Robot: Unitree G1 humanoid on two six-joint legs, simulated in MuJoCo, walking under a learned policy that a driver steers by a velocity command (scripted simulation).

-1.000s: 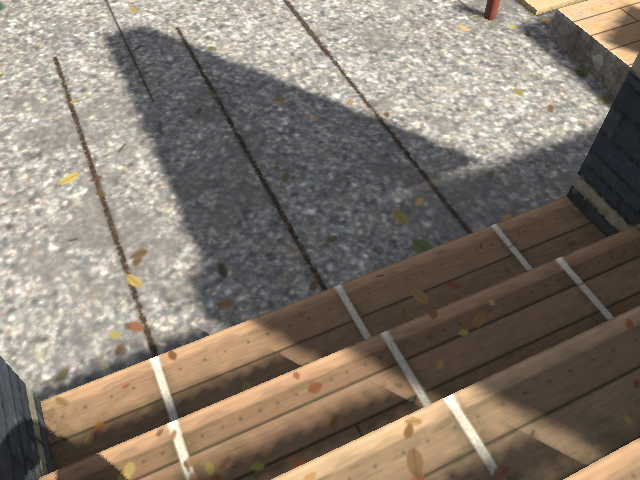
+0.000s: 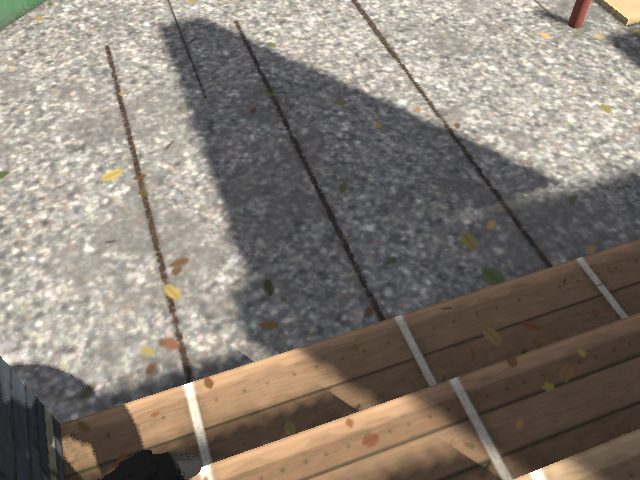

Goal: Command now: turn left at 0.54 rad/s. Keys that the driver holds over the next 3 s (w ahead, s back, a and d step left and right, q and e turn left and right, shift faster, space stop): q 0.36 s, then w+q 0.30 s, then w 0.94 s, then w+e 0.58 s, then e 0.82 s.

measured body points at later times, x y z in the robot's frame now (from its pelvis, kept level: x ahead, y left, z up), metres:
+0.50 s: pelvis -0.04 -0.05 +0.12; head -0.01 -0.05 +0.57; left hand +0.01 +0.23 +0.01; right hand +0.17 -0.25 +0.01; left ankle -0.10 +0.12 -0.43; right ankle -0.06 -0.11 -0.58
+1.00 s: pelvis +0.08 +0.03 +0.03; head +0.09 +0.00 +0.48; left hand +0.17 +0.34 -0.02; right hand +0.19 -0.15 -0.13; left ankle -0.11 +0.11 -0.57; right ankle +0.19 -0.02 -0.68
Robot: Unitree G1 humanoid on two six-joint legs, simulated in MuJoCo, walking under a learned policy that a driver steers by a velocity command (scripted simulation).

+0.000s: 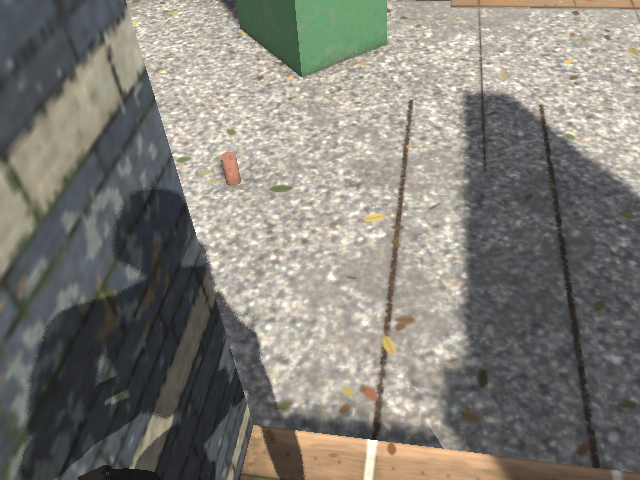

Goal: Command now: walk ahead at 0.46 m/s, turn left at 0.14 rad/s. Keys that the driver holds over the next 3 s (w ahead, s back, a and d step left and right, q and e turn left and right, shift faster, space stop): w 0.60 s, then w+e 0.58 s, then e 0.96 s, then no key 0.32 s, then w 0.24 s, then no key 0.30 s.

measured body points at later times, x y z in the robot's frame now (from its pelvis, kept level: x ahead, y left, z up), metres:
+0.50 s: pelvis +0.26 -0.01 -0.15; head +0.26 -0.01 +0.30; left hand +0.15 +0.21 -0.29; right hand +0.47 -0.19 -0.25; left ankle +0.41 +0.10 -0.86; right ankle +0.06 -0.08 -0.75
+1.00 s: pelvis +0.54 -0.03 -0.28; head +0.54 -0.07 +0.17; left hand +0.68 +0.18 -0.40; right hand +0.43 -0.17 -0.44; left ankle +0.39 +0.09 -0.92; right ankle +0.66 -0.19 -1.00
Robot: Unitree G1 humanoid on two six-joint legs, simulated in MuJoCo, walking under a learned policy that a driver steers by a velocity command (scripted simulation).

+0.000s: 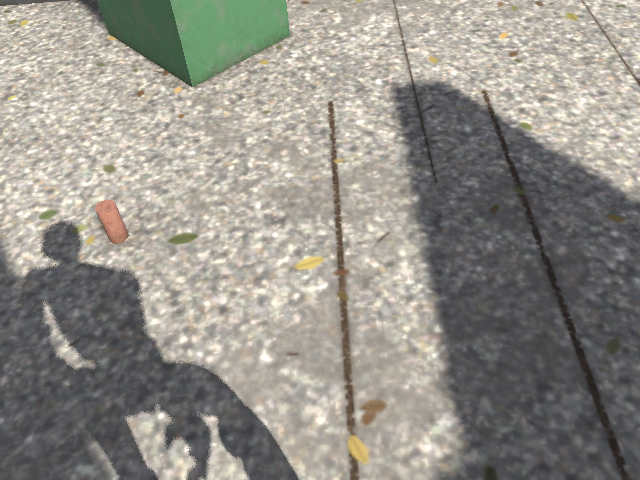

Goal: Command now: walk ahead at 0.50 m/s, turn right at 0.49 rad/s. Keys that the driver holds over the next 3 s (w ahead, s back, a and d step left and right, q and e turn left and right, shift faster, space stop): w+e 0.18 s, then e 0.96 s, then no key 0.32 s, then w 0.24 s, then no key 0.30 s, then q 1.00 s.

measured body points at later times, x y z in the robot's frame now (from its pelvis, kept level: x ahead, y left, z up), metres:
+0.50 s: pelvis +0.31 -0.03 -0.19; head +0.34 -0.02 +0.26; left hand +0.33 +0.21 -0.33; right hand +0.46 -0.28 -0.28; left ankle +0.41 +0.06 -0.93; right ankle +0.13 -0.13 -0.76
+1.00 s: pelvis +0.41 -0.11 -0.24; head +0.42 -0.14 +0.20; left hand +0.76 -0.06 -0.27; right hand +0.34 -0.42 -0.36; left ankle +0.41 +0.07 -0.87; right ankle +0.40 -0.23 -0.95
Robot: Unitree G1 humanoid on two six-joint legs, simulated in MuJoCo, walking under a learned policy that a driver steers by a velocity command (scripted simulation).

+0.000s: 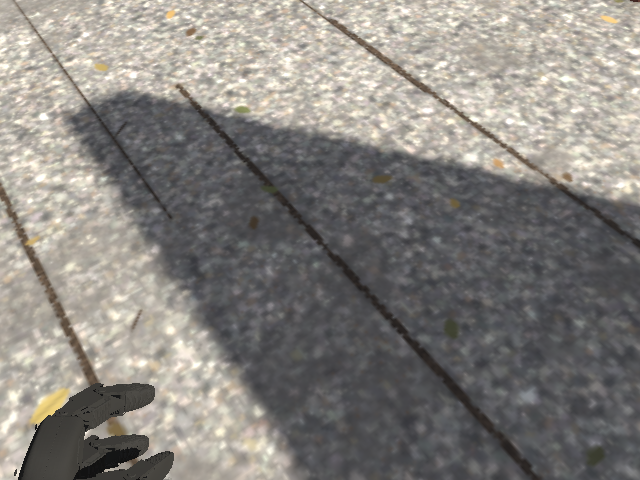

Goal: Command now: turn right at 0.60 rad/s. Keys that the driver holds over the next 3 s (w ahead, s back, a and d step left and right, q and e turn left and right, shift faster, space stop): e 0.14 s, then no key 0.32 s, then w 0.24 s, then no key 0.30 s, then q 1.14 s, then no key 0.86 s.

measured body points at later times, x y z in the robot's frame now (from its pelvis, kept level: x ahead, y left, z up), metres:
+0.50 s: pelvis +0.09 +0.03 +0.02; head +0.10 +0.04 +0.47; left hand +0.28 +0.25 -0.08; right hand +0.23 -0.22 -0.06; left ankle +0.09 +0.14 -0.71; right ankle +0.07 -0.11 -0.71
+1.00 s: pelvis +0.21 -0.03 +0.03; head +0.25 -0.06 +0.48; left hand +0.37 +0.19 -0.08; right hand +0.32 -0.32 -0.08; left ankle +0.26 +0.13 -0.65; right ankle +0.16 -0.11 -0.71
